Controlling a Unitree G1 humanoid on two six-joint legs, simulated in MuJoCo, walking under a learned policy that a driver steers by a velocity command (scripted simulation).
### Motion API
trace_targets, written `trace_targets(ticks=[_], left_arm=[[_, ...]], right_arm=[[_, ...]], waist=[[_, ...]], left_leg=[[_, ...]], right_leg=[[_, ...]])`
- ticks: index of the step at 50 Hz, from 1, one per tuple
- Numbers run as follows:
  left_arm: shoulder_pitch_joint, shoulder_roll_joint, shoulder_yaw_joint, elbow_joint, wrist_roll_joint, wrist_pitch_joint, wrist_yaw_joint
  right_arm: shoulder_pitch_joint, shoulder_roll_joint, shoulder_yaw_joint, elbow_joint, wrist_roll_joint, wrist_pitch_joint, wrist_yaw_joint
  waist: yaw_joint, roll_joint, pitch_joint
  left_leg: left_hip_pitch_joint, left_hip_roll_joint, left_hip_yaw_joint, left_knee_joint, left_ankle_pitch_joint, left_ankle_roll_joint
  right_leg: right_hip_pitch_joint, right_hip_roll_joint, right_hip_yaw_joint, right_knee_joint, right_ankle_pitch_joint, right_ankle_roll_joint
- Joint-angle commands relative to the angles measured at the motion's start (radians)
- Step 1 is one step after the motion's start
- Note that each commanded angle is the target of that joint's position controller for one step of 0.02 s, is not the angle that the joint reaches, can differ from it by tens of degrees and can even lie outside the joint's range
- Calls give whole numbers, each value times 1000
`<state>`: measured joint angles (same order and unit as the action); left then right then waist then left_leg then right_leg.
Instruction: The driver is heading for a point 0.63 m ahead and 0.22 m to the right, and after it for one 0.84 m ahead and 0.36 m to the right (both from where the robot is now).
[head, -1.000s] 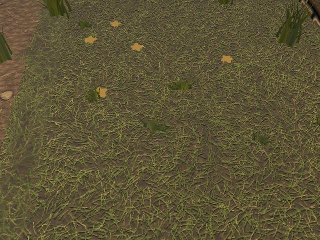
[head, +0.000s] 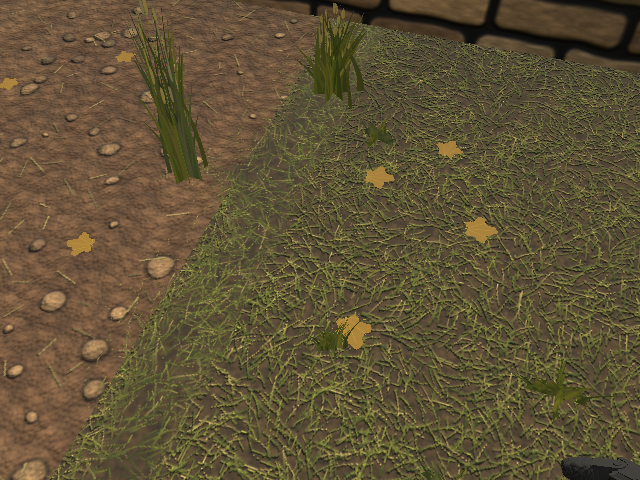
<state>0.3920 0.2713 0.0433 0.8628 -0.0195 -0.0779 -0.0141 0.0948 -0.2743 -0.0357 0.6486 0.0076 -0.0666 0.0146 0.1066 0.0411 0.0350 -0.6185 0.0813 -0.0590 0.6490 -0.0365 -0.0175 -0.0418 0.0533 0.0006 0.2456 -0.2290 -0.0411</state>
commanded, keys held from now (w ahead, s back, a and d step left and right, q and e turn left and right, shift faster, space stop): w+e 1.00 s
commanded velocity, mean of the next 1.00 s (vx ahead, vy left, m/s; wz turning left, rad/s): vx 0.50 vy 0.00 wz -0.48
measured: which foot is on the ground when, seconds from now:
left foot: up 0.00-0.12, down 0.14-0.66, up 0.68-1.00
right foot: down 0.00-0.14, up 0.16-0.62, down 0.64-1.00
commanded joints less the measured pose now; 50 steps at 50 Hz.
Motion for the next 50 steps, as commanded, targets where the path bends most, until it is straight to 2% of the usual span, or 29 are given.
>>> trace_targets(ticks=[1,4,5,6,7,8,9,10,11,13,15,17,22,27,29,30,31,32,33,34,35,36,37,38,39,41,44,47,50], left_arm=[[12,183,40,-40,-9,2,10],[13,204,49,-32,-11,17,19],[-2,207,49,-34,-11,20,21],[-4,184,40,-39,-3,19,21],[-24,118,16,-76,21,15,19],[115,19,-13,-95,3,1,20],[78,124,13,-79,-21,-3,21],[-8,169,30,-99,-32,-2,20],[-48,159,31,-104,-23,2,23],[-60,127,36,-110,-11,20,19],[-63,85,30,-119,-12,42,15],[-99,73,29,-143,-6,54,14],[-232,55,16,-190,-2,45,-17],[-367,75,17,-260,-1,49,-40],[-359,98,29,-277,2,53,-45],[-309,119,42,-273,3,57,-44],[-180,155,66,-243,0,60,-40],[-1,225,104,-192,-4,68,-25],[38,354,132,-185,-15,72,-6],[34,332,113,-232,-8,51,-14],[12,252,88,-223,0,33,-23],[-26,224,80,-219,1,23,-23],[-96,193,70,-227,1,21,-20],[-147,162,59,-243,9,20,-16],[-171,153,55,-257,18,20,-12],[-168,162,58,-255,14,14,-2],[-122,187,66,-233,7,14,18],[-82,191,68,-214,1,22,29],[-35,196,72,-190,-6,29,32]], right_arm=[[-119,-55,-13,-98,8,-30,14],[-94,-95,-29,-95,10,-41,19],[-23,-117,-42,-75,7,-44,15],[99,-159,-63,-42,-1,-44,5],[275,-230,-83,-23,-21,-41,-8],[321,-286,-95,0,-24,-25,-4],[313,-187,-73,0,-16,-21,-3],[257,-142,-58,2,-8,-21,-5],[197,-117,-49,4,-10,-23,-3],[123,-78,-39,17,-20,-32,0],[97,-80,-46,34,-19,-45,-1],[94,-104,-56,54,-18,-54,-5],[118,-155,-72,92,-14,-45,-18],[186,-201,-89,136,12,-18,-21],[186,-227,-96,142,21,-3,-23],[180,-242,-100,140,26,5,-26],[165,-242,-99,137,31,14,-28],[182,-212,-85,130,20,14,-33],[253,-91,-45,76,-26,1,-27],[225,-89,-29,59,-16,-36,-17],[105,-171,-51,32,28,-57,-7],[74,-164,-46,21,33,-70,-7],[79,-158,-47,36,8,-74,-16],[96,-166,-55,45,-9,-67,-21],[109,-166,-57,49,-13,-55,-18],[115,-138,-52,50,-22,-37,-18],[16,-104,-39,21,-24,-27,-19],[-92,-80,-26,-4,-15,-35,-8],[-157,-97,-28,-26,-1,-46,6]], waist=[[-17,-113,22],[-63,-132,7],[-110,-130,-29],[-171,-115,-115],[-245,-15,-275],[-186,270,-412],[-213,185,-348],[-210,126,-206],[-182,75,-138],[-128,82,-58],[-104,69,-31],[-96,40,-6],[-135,4,25],[-170,-4,61],[-145,16,35],[-111,33,-9],[-32,24,-79],[46,-17,-174],[-20,-282,-239],[-13,-251,-414],[23,-149,-303],[-7,-126,-193],[-53,-67,-131],[-92,-82,-100],[-114,-103,-94],[-125,-93,-89],[-97,-90,-47],[-54,-118,-23],[-31,-124,-11]], left_leg=[[83,-46,25,-100,69,-3],[180,-60,13,-169,-1,26],[299,-70,27,-207,-7,48],[500,-53,24,-210,-6,77],[787,133,-151,-163,-3,142],[1043,354,-549,-251,-199,279],[973,328,-613,-322,-363,272],[856,294,-461,-343,-349,235],[741,251,-354,-371,-258,217],[574,193,-201,-439,-129,202],[500,188,-113,-489,-44,212],[483,195,-45,-519,17,221],[508,168,132,-533,83,197],[647,210,200,-486,122,162],[696,216,231,-387,357,141],[703,209,250,-285,532,128],[665,180,283,-103,636,104],[505,138,299,151,532,64],[62,-5,291,539,-215,-11],[-104,-120,30,711,-586,-16],[-205,-64,-31,733,-504,7],[-210,-24,-19,664,-414,27],[-152,15,-20,577,-345,25],[-74,39,-26,508,-297,20],[-19,45,-27,480,-267,11],[16,34,-9,411,-227,-19],[0,6,0,214,-68,-54],[65,-40,1,-4,95,-60],[111,-65,-14,-101,131,-49]], right_leg=[[-53,-250,182,-54,274,-152],[-11,-281,230,18,301,-123],[-28,-260,214,92,386,-103],[-85,-205,179,243,430,-74],[-266,-134,133,539,213,-34],[-592,-14,58,850,-333,19],[-691,-62,136,978,-347,24],[-736,-98,126,1003,-257,22],[-708,-132,107,986,-181,28],[-633,-176,108,924,-94,39],[-599,-188,97,895,-60,50],[-628,-195,103,835,-2,62],[-599,-180,52,556,241,51],[-610,-157,-7,412,188,1],[-550,-112,-55,393,89,-35],[-463,-71,-89,393,38,-57],[-289,-20,-118,348,55,-88],[0,-1,-72,321,90,-127],[336,-262,415,266,-5,-280],[446,-393,852,81,-183,-391],[386,-375,740,31,-165,-326],[254,-335,606,34,-98,-290],[117,-292,500,38,4,-256],[8,-257,424,23,108,-240],[-58,-239,397,1,162,-240],[-125,-219,342,-20,270,-253],[-171,-181,278,-29,275,-230],[-202,-146,258,-20,167,-187],[-180,-170,313,14,108,-175]])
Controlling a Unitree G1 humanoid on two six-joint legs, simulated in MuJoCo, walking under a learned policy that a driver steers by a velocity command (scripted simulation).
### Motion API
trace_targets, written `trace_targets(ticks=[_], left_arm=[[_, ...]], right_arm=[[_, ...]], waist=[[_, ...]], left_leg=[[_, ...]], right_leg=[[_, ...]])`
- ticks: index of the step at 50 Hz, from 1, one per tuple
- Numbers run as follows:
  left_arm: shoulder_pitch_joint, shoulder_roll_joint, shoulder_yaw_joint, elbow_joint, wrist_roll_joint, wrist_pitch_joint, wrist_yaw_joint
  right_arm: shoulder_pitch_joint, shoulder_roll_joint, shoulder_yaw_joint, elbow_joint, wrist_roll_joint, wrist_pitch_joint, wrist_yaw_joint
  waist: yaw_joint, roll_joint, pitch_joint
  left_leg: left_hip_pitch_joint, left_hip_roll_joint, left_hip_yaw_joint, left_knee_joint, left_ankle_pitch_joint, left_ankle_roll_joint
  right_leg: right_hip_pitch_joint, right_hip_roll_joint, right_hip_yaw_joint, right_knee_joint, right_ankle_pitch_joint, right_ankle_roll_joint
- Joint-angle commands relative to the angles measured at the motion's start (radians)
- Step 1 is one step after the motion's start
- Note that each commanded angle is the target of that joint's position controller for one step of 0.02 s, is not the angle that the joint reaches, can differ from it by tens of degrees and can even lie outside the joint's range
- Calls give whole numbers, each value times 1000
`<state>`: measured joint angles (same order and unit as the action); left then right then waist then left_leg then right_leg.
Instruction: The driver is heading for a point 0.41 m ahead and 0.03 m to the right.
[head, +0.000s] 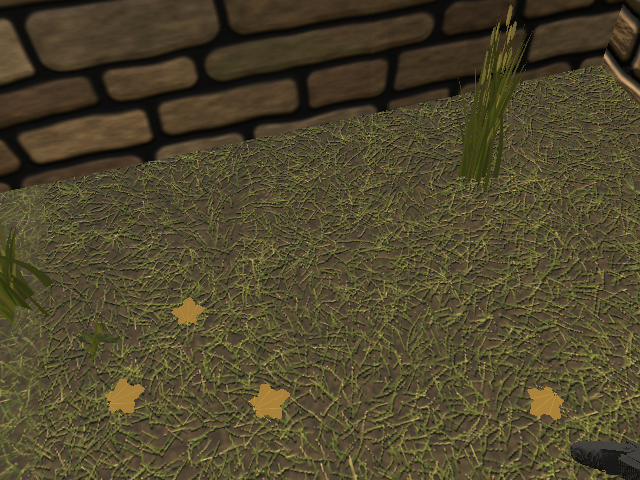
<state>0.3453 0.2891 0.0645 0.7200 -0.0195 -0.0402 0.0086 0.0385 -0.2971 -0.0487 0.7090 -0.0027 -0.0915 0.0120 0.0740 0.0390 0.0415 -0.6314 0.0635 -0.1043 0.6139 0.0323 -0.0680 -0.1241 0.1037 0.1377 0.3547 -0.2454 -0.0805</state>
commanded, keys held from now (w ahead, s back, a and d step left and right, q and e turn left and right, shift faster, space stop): w+e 0.30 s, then no key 0.70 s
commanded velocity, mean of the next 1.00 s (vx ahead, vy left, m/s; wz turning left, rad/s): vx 0.26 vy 0.00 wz -0.31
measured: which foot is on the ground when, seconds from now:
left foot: up 0.00-0.10, down 0.12-0.60, up 0.62-0.88, down 0.90-1.00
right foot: down 0.00-0.14, up 0.16-0.56, down 0.58-1.00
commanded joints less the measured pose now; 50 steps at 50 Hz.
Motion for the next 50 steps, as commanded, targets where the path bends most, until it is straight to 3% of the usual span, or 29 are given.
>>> trace_targets(ticks=[1,4,6,7,8,9,10,11,12,14,17,19,23,26,28,29,30,31,32,33,35,36,38,43,45,46,47,48,50], left_arm=[[20,172,50,-42,-8,-6,11],[12,168,52,-38,-4,3,15],[-3,117,35,-47,1,7,12],[16,55,12,-63,18,5,8],[155,9,-3,-93,-18,-4,7],[129,123,15,-67,-28,-4,13],[14,177,32,-79,-19,1,13],[-34,169,34,-87,-9,7,15],[-64,155,35,-98,2,7,11],[-50,114,33,-100,-10,14,-1],[-98,65,21,-130,0,23,-1],[-114,45,12,-140,13,19,-3],[-214,22,-3,-153,13,4,-29],[-247,53,7,-171,17,-1,-43],[-161,89,26,-144,29,-3,-40],[-99,137,44,-124,36,-2,-29],[-20,221,57,-125,58,5,-12],[-59,177,26,-135,60,12,-8],[-62,102,10,-129,41,19,-18],[-126,84,2,-124,29,18,-26],[-225,85,0,-113,27,18,-28],[-262,106,8,-107,36,21,-26],[-292,97,9,-96,48,22,-20],[-305,61,-3,-42,37,28,-7],[-250,23,-17,0,40,29,-8],[-207,34,-11,5,43,30,-9],[-228,34,-11,10,44,33,-3],[-246,45,-7,13,40,34,3],[-230,48,-3,36,39,40,12]], right_arm=[[-104,-87,-19,-90,11,-26,13],[-55,-121,-34,-82,13,-38,18],[108,-157,-58,-43,2,-46,7],[253,-209,-71,-30,-11,-47,-2],[326,-284,-89,7,-16,-31,4],[297,-184,-69,-8,7,-27,10],[253,-127,-53,-18,9,-22,5],[202,-108,-43,-22,-2,-17,4],[176,-86,-36,-13,-6,-13,2],[165,-70,-31,1,-10,-19,-4],[176,-99,-39,31,-5,-27,-4],[163,-126,-46,44,-3,-19,-6],[185,-148,-45,76,14,6,-14],[209,-174,-49,105,31,20,-16],[185,-179,-49,111,43,26,-19],[217,-151,-39,121,34,25,-18],[253,-98,-15,94,-10,17,-15],[377,-26,22,110,-21,21,3],[341,-110,1,140,4,39,9],[259,-128,-6,116,25,53,7],[217,-115,-9,120,10,84,-18],[239,-108,-9,129,7,100,-27],[275,-81,-5,151,1,113,-41],[238,-53,2,162,-14,112,-39],[212,-80,3,147,-36,107,-35],[171,-154,-12,138,-23,106,-40],[145,-126,-10,148,-17,101,-38],[127,-89,2,148,-23,91,-36],[115,-67,11,159,-21,71,-33]], waist=[[-1,-125,-18],[-36,-162,-26],[-120,-152,-116],[-170,-30,-262],[-103,314,-362],[-129,191,-282],[-154,103,-160],[-137,38,-96],[-123,38,-47],[-97,85,-34],[-89,49,-1],[-78,38,-21],[-116,43,-56],[-108,54,-68],[-44,44,-109],[-19,0,-154],[-17,-152,-282],[-75,-289,-439],[-35,-178,-453],[-44,-150,-314],[-82,-114,-181],[-111,-142,-157],[-126,-168,-156],[-124,-157,-142],[-111,-102,-79],[-56,11,-26],[-62,74,-8],[-63,82,4],[-59,82,-8]], left_leg=[[131,-50,19,-94,46,10],[200,-55,12,-128,-75,48],[455,-28,19,-177,-96,103],[711,142,-148,-163,-170,160],[994,352,-630,-270,-418,326],[942,351,-691,-330,-656,303],[823,305,-523,-342,-607,257],[708,261,-390,-352,-460,234],[627,228,-298,-370,-344,233],[551,180,-161,-413,-232,221],[514,187,-48,-432,78,261],[520,179,41,-404,330,270],[519,134,156,-380,388,238],[587,167,135,-310,379,221],[589,145,146,-177,421,185],[541,96,176,-46,366,145],[341,30,207,204,-6,86],[166,-50,117,453,-730,31],[170,-12,22,500,-748,21],[109,7,40,497,-715,16],[141,35,47,394,-621,-4],[227,28,63,348,-566,-16],[325,9,87,256,-501,-25],[492,-12,110,-35,-231,21],[521,41,46,-169,-170,66],[422,78,19,-192,-298,102],[281,59,14,-241,-501,116],[228,49,14,-274,-537,100],[245,36,29,-272,-438,70]], right_leg=[[-69,-230,204,-68,111,-130],[-10,-255,281,21,138,-108],[-50,-183,248,196,194,-61],[-171,-113,158,479,36,-22],[-532,14,40,795,-364,44],[-651,-74,66,916,-320,56],[-670,-106,42,936,-228,60],[-633,-141,14,916,-158,66],[-614,-167,14,871,-110,70],[-546,-201,-6,820,-66,71],[-560,-195,-29,718,-41,92],[-529,-183,-53,595,22,107],[-375,-143,-125,322,248,95],[-325,-124,-122,217,218,58],[-178,-90,-145,103,271,14],[-36,-99,-133,58,440,-17],[244,-309,79,161,941,-101],[411,-529,338,166,1085,-298],[322,-478,317,119,863,-283],[229,-419,231,82,726,-234],[13,-355,152,5,495,-167],[-100,-326,109,-30,426,-153],[-186,-298,61,-57,341,-153],[-259,-260,34,-63,-59,-96],[-306,-196,9,-37,-251,1],[-283,-138,-40,-9,-234,43],[-169,-109,-83,33,-137,68],[-102,-111,-86,69,-67,68],[-65,-122,-80,85,19,52]])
